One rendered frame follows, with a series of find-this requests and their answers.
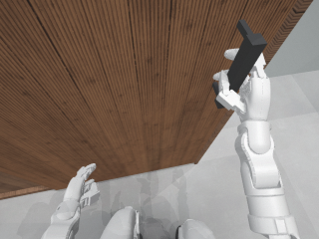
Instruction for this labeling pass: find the robot right thigh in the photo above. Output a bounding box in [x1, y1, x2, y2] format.
[178, 220, 216, 239]

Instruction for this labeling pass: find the robot left forearm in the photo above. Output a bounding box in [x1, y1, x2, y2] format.
[41, 200, 81, 239]

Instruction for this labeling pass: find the robot right forearm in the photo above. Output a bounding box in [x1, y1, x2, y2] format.
[234, 119, 301, 239]

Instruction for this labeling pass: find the robot left thigh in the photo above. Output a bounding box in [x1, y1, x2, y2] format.
[100, 208, 141, 239]

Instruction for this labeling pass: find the right robot hand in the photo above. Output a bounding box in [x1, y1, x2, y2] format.
[213, 48, 271, 123]

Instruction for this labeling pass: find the left robot hand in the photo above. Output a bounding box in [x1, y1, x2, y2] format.
[63, 163, 100, 209]

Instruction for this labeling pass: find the handle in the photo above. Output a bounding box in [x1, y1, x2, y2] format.
[212, 19, 267, 109]

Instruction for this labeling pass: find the robot thigh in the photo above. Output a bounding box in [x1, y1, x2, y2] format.
[100, 208, 141, 239]
[178, 220, 216, 239]

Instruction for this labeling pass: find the wardrobe door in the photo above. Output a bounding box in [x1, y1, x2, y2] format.
[0, 0, 297, 190]
[0, 171, 42, 194]

